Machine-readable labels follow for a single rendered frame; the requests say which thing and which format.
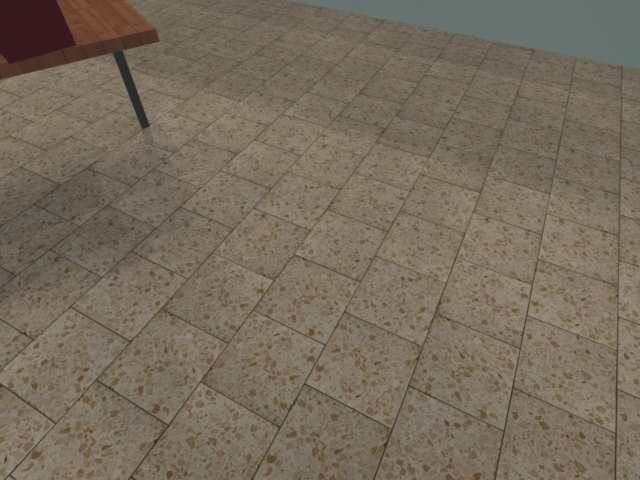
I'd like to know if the table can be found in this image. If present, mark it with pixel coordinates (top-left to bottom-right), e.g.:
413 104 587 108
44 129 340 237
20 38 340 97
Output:
0 0 160 129

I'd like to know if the carton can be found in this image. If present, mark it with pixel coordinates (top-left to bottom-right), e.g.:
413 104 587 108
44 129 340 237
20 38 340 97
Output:
0 0 76 64

